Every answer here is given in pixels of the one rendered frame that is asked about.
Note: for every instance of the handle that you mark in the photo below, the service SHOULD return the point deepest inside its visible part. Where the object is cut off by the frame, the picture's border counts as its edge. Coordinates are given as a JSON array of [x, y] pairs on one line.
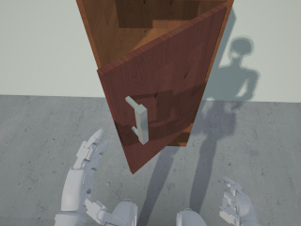
[[141, 118]]

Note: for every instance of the robot left hand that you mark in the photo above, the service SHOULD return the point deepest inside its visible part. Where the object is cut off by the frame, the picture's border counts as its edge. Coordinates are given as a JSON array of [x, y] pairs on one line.
[[80, 179]]

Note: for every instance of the robot thigh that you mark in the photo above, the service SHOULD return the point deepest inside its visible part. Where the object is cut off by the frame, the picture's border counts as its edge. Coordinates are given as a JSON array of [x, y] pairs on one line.
[[127, 211], [189, 218]]

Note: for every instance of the cupboard door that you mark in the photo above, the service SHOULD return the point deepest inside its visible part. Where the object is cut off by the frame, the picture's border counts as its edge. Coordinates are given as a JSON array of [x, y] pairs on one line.
[[166, 76]]

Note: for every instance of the robot left forearm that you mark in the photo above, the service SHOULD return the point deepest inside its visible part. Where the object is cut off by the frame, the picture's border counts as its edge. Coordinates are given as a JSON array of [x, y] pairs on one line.
[[70, 219]]

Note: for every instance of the robot left thigh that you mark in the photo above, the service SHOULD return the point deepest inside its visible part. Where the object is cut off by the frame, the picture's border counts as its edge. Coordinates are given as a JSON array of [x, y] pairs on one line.
[[127, 211]]

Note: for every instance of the robot right thigh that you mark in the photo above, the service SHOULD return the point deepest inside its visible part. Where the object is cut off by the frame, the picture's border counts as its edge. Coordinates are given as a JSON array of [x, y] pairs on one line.
[[189, 218]]

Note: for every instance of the robot right hand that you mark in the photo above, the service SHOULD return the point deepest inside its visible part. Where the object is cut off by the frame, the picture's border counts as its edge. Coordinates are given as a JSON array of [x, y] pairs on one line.
[[241, 207]]

